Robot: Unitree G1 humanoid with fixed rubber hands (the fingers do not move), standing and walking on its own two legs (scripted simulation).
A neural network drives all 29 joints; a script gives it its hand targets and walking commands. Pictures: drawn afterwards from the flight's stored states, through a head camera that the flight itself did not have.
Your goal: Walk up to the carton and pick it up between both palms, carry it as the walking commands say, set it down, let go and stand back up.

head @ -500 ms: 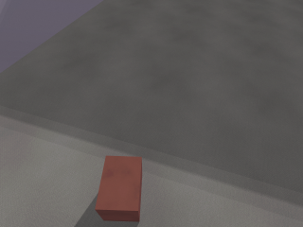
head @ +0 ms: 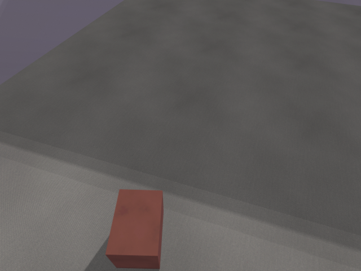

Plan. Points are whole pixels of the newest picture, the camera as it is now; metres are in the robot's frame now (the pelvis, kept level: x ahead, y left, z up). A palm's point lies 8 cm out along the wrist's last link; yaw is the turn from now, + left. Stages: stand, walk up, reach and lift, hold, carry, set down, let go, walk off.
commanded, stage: walk up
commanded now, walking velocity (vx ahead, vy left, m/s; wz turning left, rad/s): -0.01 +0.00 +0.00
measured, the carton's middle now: (139, 229) +0.42 +0.17 -0.65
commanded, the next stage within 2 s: none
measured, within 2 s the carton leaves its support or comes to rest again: neither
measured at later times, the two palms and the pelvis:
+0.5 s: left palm out of the picture -0.01 +0.20 -0.15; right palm out of the picture +0.00 -0.21 -0.15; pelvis +0.02 +0.00 +0.00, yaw +0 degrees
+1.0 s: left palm out of the picture -0.04 +0.43 -0.13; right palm out of the picture +0.12 -0.15 -0.15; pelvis +0.00 +0.12 -0.03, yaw -2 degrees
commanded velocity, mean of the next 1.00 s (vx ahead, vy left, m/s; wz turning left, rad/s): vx -0.07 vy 0.14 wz -0.01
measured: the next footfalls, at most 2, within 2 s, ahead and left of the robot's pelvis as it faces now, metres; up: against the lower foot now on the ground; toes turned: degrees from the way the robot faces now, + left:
left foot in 1.00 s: +0.00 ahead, +0.33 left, +0.00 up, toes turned -1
right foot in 1.32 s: -0.02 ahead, +0.09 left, +0.00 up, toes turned -5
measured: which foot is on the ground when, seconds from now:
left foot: down 0.00-0.62, up 0.64-0.98, down 1.00-1.00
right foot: down 0.00-1.00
